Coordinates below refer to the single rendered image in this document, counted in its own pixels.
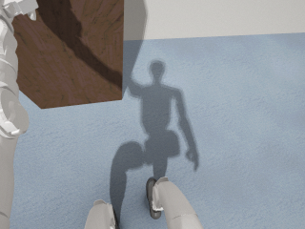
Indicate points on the robot left forearm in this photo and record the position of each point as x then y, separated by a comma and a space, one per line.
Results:
8, 57

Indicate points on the left robot upper arm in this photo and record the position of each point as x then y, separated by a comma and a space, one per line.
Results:
14, 121

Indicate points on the left robot thigh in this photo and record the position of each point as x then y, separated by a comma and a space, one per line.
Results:
101, 216

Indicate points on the robot left hand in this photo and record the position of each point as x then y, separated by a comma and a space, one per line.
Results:
13, 8

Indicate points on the cabinet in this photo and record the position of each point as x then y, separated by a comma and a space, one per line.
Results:
72, 54

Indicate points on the right robot foot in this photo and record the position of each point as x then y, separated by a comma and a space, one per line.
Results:
155, 214

